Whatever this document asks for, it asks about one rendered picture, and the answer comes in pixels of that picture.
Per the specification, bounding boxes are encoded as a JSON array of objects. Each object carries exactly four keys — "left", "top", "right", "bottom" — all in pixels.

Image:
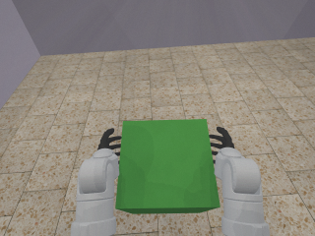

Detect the left robot forearm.
[{"left": 70, "top": 148, "right": 120, "bottom": 236}]

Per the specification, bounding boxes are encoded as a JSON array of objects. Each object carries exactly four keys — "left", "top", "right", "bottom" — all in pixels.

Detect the robot left hand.
[{"left": 97, "top": 128, "right": 122, "bottom": 164}]

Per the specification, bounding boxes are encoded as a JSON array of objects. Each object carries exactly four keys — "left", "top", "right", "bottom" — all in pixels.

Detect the right robot forearm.
[{"left": 214, "top": 147, "right": 271, "bottom": 236}]

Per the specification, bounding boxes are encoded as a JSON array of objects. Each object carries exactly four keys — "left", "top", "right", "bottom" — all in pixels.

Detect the robot right hand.
[{"left": 209, "top": 126, "right": 235, "bottom": 164}]

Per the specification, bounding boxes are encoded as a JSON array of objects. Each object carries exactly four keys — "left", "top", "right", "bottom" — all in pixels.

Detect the carton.
[{"left": 115, "top": 119, "right": 221, "bottom": 214}]

